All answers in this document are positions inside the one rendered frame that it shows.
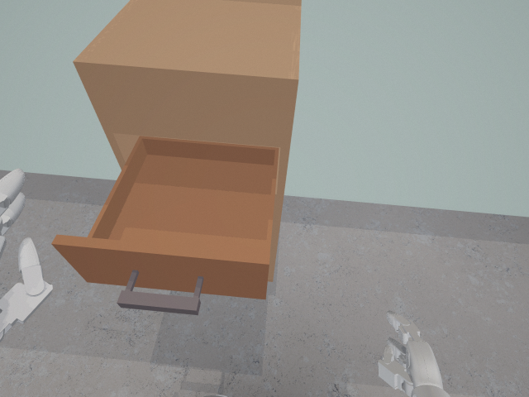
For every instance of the drawer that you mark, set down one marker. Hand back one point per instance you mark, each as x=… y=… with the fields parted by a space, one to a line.
x=181 y=209

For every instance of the right robot hand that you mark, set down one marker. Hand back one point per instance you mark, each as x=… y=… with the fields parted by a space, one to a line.
x=416 y=362

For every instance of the left robot hand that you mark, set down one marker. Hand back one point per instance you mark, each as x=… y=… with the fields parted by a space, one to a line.
x=22 y=300

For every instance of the handle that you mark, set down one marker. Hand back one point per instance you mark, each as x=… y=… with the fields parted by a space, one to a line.
x=129 y=299

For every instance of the cabinet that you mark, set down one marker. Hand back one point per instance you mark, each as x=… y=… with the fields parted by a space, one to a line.
x=222 y=71

